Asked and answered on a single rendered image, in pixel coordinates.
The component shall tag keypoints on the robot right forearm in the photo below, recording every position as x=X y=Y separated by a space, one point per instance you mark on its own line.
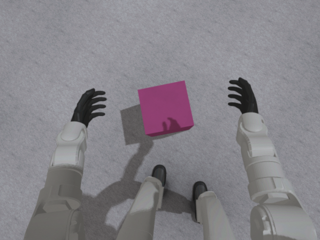
x=267 y=181

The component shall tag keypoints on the left robot upper arm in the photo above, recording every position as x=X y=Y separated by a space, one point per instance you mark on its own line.
x=58 y=225

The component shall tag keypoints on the carton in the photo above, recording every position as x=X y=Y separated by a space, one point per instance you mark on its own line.
x=165 y=109

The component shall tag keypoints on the robot left thigh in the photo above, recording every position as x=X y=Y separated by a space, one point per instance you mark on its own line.
x=140 y=220

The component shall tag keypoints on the right robot hand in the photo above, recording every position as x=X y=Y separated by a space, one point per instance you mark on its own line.
x=247 y=98

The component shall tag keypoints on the right robot upper arm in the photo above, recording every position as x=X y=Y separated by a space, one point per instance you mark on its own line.
x=280 y=222

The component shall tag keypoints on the left robot hand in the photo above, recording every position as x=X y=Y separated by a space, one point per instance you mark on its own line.
x=83 y=111

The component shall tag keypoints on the robot left forearm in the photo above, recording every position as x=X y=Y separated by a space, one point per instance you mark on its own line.
x=62 y=189

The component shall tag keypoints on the left robot shin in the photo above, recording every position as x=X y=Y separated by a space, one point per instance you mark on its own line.
x=152 y=179

